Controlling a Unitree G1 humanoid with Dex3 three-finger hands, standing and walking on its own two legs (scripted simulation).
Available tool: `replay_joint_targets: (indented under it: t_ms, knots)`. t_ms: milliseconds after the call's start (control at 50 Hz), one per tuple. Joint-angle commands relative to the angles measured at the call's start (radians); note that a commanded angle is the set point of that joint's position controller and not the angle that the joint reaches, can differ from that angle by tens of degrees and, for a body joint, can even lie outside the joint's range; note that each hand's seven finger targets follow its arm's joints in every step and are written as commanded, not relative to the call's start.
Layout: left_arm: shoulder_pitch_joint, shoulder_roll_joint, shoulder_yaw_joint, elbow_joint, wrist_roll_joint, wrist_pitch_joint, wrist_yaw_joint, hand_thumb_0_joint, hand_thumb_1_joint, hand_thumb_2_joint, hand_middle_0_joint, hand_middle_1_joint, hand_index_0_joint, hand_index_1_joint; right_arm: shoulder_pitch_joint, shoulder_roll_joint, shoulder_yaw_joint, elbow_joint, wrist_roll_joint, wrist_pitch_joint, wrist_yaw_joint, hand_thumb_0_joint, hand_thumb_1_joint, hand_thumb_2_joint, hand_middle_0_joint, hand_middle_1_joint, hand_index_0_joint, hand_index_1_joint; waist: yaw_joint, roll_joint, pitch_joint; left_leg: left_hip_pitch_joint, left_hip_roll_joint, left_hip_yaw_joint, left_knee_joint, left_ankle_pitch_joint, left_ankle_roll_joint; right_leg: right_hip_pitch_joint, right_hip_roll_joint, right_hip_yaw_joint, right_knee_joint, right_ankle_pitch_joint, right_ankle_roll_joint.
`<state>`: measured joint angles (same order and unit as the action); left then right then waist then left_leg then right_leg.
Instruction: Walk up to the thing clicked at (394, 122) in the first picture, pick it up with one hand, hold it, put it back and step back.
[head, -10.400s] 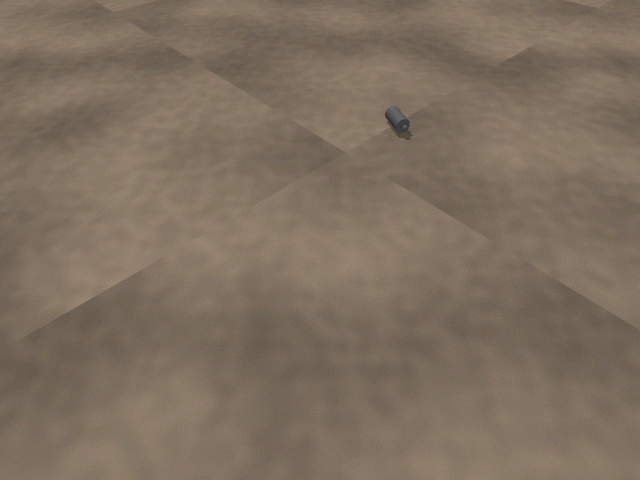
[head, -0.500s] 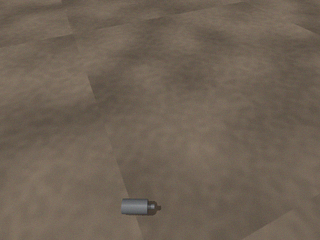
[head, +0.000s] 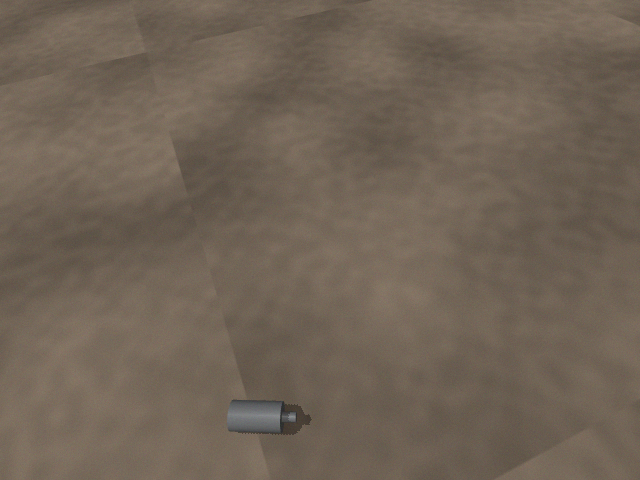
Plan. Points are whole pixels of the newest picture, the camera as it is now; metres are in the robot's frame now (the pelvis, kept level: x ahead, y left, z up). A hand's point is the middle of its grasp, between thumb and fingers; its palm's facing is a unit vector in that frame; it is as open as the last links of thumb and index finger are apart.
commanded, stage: walk up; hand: left
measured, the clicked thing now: (263, 416) +0.41 +0.24 -0.73
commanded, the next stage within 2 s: stand in 1.68 s
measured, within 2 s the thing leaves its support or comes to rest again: neither
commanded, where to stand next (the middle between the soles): +0.03 +0.03 m, yaw -1 degrees
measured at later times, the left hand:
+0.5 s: hand out of the picture +0.11 +0.30 -0.14, palm faces +0.02 -0.92 -0.40, open 7.3 cm
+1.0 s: hand out of the picture +0.05 +0.29 -0.15, palm faces +0.02 -0.93 -0.36, open 7.3 cm
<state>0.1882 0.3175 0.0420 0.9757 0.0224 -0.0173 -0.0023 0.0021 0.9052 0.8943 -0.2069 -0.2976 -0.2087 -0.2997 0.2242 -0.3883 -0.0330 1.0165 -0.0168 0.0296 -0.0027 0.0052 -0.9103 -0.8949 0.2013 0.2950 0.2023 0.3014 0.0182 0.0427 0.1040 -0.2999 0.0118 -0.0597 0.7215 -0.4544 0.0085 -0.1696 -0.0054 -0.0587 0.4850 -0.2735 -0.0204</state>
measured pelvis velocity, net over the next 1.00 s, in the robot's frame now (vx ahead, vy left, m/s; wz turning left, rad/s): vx -0.01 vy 0.03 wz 0.03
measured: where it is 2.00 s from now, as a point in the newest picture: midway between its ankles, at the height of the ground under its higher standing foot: outside the picture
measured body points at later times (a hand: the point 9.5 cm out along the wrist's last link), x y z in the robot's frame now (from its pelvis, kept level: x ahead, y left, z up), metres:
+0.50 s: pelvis +0.01 +0.02 +0.00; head +0.04 +0.02 +0.45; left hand +0.11 +0.35 -0.11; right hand +0.15 -0.27 -0.12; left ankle +0.03 +0.14 -0.74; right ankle -0.01 -0.11 -0.74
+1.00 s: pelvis -0.01 +0.03 +0.01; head +0.01 +0.03 +0.46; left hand +0.05 +0.34 -0.12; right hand +0.08 -0.27 -0.12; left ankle +0.03 +0.14 -0.74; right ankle -0.01 -0.11 -0.74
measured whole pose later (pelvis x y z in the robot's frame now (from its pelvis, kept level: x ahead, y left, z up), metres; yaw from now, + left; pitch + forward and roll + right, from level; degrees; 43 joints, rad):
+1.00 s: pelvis -0.01 +0.03 +0.01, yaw +2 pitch -2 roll -1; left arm 0.12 0.36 0.02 1.11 0.02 0.00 0.00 0.00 0.91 0.89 -0.20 -0.30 -0.21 -0.30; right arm 0.10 -0.35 -0.03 1.10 -0.01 0.03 0.03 0.01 -0.91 -0.89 0.20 0.30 0.20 0.30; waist 0.01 0.01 0.07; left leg -0.20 -0.01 -0.03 0.39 -0.16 0.01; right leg -0.12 -0.05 -0.05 0.37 -0.21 0.03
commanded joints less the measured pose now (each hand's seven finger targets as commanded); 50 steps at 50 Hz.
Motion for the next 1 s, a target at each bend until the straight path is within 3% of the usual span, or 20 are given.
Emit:
replay_joint_targets:
  t_ms: [0,20,40,60,80,100,120,160,180,200,320,460,540,740,840,900,980]
  knots:
    - [-0.077,0.305,0.062,-0.089,-0.025,-0.022,0.027,0.0,0.9,0.9,-0.2,-0.3,-0.2,-0.3,0.051,-0.166,-0.05,-0.053,-0.005,-0.025,-0.008,0.0,-0.9,-0.9,0.2,0.3,0.2,0.3,-0.038,-0.173,-0.115,0.091,0.014,0.03,-0.185,0.179,0.016,0.029,-0.274,0.173,0.004,0.651,-0.137]
    - [-0.084,0.303,0.059,-0.091,-0.032,-0.015,0.027,0.0,0.9,0.9,-0.2,-0.3,-0.2,-0.3,0.055,-0.175,-0.056,-0.052,-0.006,-0.03,-0.007,0.0,-0.9,-0.9,0.2,0.3,0.2,0.3,-0.047,-0.151,-0.118,0.14,0.011,0.03,-0.287,0.333,0.023,0.005,-0.248,0.149,0.048,0.612,-0.102]
    - [-0.074,0.27,0.05,-0.094,-0.039,-0.012,0.028,0.0,0.9,0.9,-0.2,-0.3,-0.2,-0.3,0.039,-0.205,-0.065,-0.056,-0.009,-0.037,-0.009,0.0,-0.9,-0.9,0.2,0.3,0.2,0.3,-0.034,-0.069,-0.146,0.188,0.073,-0.06,-0.308,0.581,0.044,-0.022,-0.192,0.115,0.097,0.512,-0.053]
    - [-0.062,0.247,0.044,-0.098,-0.047,-0.006,0.028,0.0,0.9,0.9,-0.2,-0.3,-0.2,-0.3,-0.011,-0.255,-0.077,-0.082,-0.009,-0.042,-0.009,0.0,-0.9,-0.9,0.2,0.3,0.2,0.3,-0.006,0.02,-0.156,0.177,0.169,-0.185,-0.324,0.705,0.091,-0.045,-0.097,0.065,0.153,0.336,-0.011]
    - [-0.042,0.223,0.035,-0.082,-0.053,0.001,0.028,0.0,0.9,0.9,-0.2,-0.3,-0.2,-0.3,-0.077,-0.256,-0.069,-0.1,-0.002,-0.048,-0.009,0.0,-0.9,-0.9,0.2,0.3,0.2,0.3,0.018,0.047,-0.156,0.162,0.223,-0.231,-0.332,0.693,0.136,-0.051,-0.038,0.04,0.138,0.121,0.004]
    - [-0.031,0.237,0.038,-0.056,-0.048,0.007,0.031,0.0,0.9,0.9,-0.2,-0.3,-0.2,-0.3,-0.109,-0.256,-0.063,-0.098,0.008,-0.047,-0.005,0.0,-0.9,-0.9,0.2,0.3,0.2,0.3,0.016,0.056,-0.154,0.101,0.238,-0.219,-0.29,0.657,0.184,0.025,-0.034,0.052,0.111,0.015,-0.003]
    - [-0.032,0.24,0.033,-0.038,-0.037,-0.001,0.032,0.0,0.9,0.9,-0.2,-0.3,-0.2,-0.3,-0.125,-0.224,-0.056,-0.091,0.013,-0.042,-0.002,0.0,-0.9,-0.9,0.2,0.3,0.2,0.3,0.022,0.041,-0.151,0.094,0.212,-0.186,-0.262,0.691,0.151,0.06,-0.051,0.064,0.031,0.061,-0.011]
    - [-0.046,0.281,0.04,-0.026,-0.025,-0.017,0.03,0.0,0.9,0.9,-0.2,-0.3,-0.2,-0.3,-0.13,-0.195,-0.049,-0.093,0.021,-0.034,-0.002,0.0,-0.9,-0.9,0.2,0.3,0.2,0.3,0.014,0.017,-0.183,0.12,0.108,-0.059,-0.201,0.66,0.066,0.096,-0.126,0.105,-0.014,0.315,-0.028]
    - [-0.051,0.294,0.041,-0.023,-0.025,-0.02,0.032,0.0,0.9,0.9,-0.2,-0.3,-0.2,-0.3,-0.113,-0.19,-0.047,-0.089,0.021,-0.034,-0.004,0.0,-0.9,-0.9,0.2,0.3,0.2,0.3,0.002,0.014,-0.191,0.114,0.089,-0.041,-0.186,0.664,0.05,0.109,-0.147,0.119,-0.004,0.418,-0.041]
    - [-0.065,0.305,0.04,-0.027,-0.029,-0.02,0.033,0.0,0.9,0.9,-0.2,-0.3,-0.2,-0.3,-0.103,-0.196,-0.048,-0.081,0.021,-0.032,-0.004,0.0,-0.9,-0.9,0.2,0.3,0.2,0.3,-0.005,0.01,-0.199,0.128,0.079,-0.037,-0.187,0.649,0.045,0.099,-0.167,0.134,0.01,0.447,-0.054]
    - [-0.136,0.275,0.02,-0.009,-0.024,-0.011,0.028,0.0,0.9,0.9,-0.2,-0.3,-0.2,-0.3,-0.166,-0.199,-0.047,-0.075,0.017,-0.03,0.005,0.0,-0.9,-0.9,0.2,0.3,0.2,0.3,-0.016,-0.033,-0.172,0.162,0.119,-0.075,-0.264,0.622,0.078,0.048,-0.116,0.086,-0.009,0.29,-0.019]
    - [-0.163,0.283,0.016,0.019,-0.02,-0.015,0.021,0.0,0.9,0.9,-0.2,-0.3,-0.2,-0.3,-0.201,-0.187,-0.037,-0.049,0.018,-0.029,0.013,0.0,-0.9,-0.9,0.2,0.3,0.2,0.3,-0.014,-0.055,-0.156,0.181,0.092,-0.063,-0.316,0.516,0.046,0.056,-0.139,0.112,-0.098,0.237,-0.017]
    - [-0.143,0.27,0.011,0.039,-0.02,-0.009,0.018,0.0,0.9,0.9,-0.2,-0.3,-0.2,-0.3,-0.237,-0.193,-0.038,-0.041,0.015,-0.031,0.016,0.0,-0.9,-0.9,0.2,0.3,0.2,0.3,0.003,-0.014,-0.148,0.167,0.109,-0.09,-0.37,0.452,0.054,0.064,-0.12,0.088,-0.114,0.16,-0.004]
    - [-0.134,0.278,0.02,0.059,-0.01,-0.013,0.014,0.0,0.9,0.9,-0.2,-0.3,-0.2,-0.3,-0.221,-0.182,-0.036,-0.013,0.011,-0.028,0.021,0.0,-0.9,-0.9,0.2,0.3,0.2,0.3,-0.005,-0.031,-0.114,0.138,0.088,-0.083,-0.408,0.29,0.032,0.048,-0.136,0.112,-0.19,0.063,-0.007]
    - [-0.124,0.267,0.021,0.066,-0.011,-0.011,0.012,0.0,0.9,0.9,-0.2,-0.3,-0.2,-0.3,-0.204,-0.181,-0.037,0.001,0.007,-0.029,0.02,0.0,-0.9,-0.9,0.2,0.3,0.2,0.3,-0.007,-0.013,-0.1,0.093,0.095,-0.107,-0.447,0.195,0.033,0.043,-0.121,0.101,-0.184,0.016,-0.009]
    - [-0.112,0.264,0.023,0.068,-0.008,-0.012,0.012,0.0,0.9,0.9,-0.2,-0.3,-0.2,-0.3,-0.2,-0.185,-0.038,0.0,0.006,-0.03,0.019,0.0,-0.9,-0.9,0.2,0.3,0.2,0.3,-0.005,-0.01,-0.103,0.079,0.101,-0.118,-0.455,0.175,0.036,0.054,-0.115,0.093,-0.18,0.019,-0.009]
    - [-0.097,0.267,0.024,0.075,-0.006,-0.016,0.013,0.0,0.9,0.9,-0.2,-0.3,-0.2,-0.3,-0.196,-0.177,-0.036,0.001,0.009,-0.031,0.02,0.0,-0.9,-0.9,0.2,0.3,0.2,0.3,-0.004,-0.02,-0.114,0.101,0.092,-0.102,-0.42,0.251,0.03,0.046,-0.131,0.111,-0.195,0.054,-0.012]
